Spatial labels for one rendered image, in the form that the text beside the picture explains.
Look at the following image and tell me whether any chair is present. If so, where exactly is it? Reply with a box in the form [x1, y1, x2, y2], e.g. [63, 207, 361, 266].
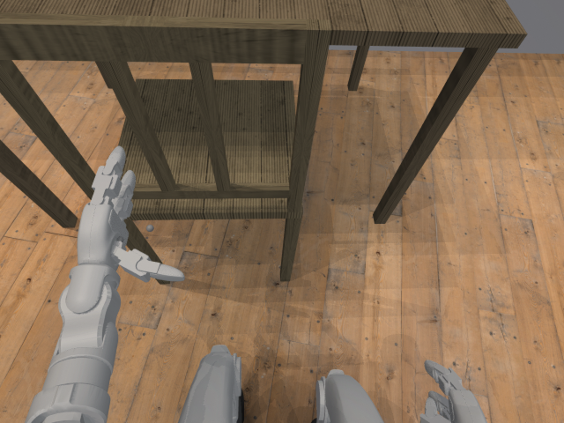
[0, 12, 332, 285]

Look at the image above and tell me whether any right robot thigh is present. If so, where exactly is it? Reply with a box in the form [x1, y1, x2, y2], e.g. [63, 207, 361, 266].
[315, 375, 384, 423]

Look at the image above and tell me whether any robot left hand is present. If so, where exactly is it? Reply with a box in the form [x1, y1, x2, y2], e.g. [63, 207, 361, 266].
[77, 146, 185, 283]

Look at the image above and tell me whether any table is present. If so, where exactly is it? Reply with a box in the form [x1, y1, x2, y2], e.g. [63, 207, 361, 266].
[0, 0, 527, 228]

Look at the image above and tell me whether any robot right hand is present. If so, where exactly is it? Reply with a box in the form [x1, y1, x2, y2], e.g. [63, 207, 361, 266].
[420, 360, 487, 423]

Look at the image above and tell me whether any left robot forearm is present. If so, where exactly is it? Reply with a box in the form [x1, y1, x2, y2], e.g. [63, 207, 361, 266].
[25, 263, 121, 423]

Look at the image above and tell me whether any robot thigh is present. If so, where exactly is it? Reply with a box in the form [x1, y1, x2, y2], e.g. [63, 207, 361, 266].
[178, 352, 241, 423]
[315, 375, 384, 423]

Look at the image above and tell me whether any left robot thigh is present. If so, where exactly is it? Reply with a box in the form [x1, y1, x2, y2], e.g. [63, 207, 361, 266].
[178, 352, 241, 423]

